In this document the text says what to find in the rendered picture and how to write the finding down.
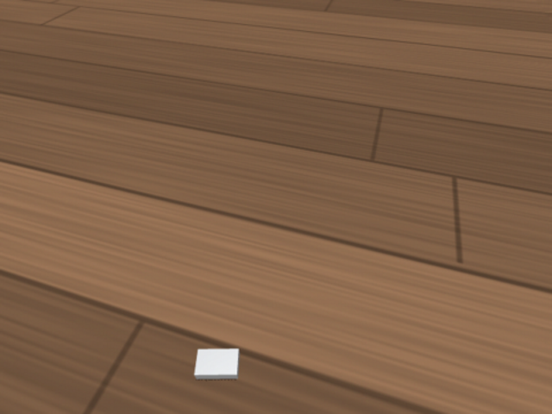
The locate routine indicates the small box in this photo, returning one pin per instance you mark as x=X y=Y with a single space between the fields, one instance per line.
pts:
x=222 y=363

